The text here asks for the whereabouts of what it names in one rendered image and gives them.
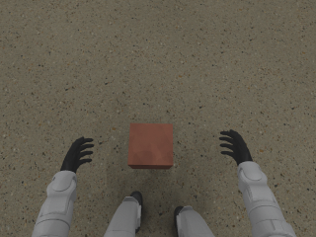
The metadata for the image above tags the right robot hand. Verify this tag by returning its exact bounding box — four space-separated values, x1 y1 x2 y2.
219 129 253 166

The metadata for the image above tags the left robot forearm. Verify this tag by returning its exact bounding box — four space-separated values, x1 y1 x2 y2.
31 170 77 237

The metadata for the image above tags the carton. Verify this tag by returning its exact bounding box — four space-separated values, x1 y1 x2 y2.
127 122 174 170

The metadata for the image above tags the left robot thigh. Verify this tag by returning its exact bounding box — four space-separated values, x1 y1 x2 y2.
104 200 141 237

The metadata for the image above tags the left robot hand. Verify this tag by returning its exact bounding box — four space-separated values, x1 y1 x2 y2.
60 136 94 174

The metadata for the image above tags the right robot shin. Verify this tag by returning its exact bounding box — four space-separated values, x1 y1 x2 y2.
180 205 193 213

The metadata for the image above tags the right robot forearm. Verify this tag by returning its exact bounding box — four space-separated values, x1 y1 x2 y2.
237 161 297 237

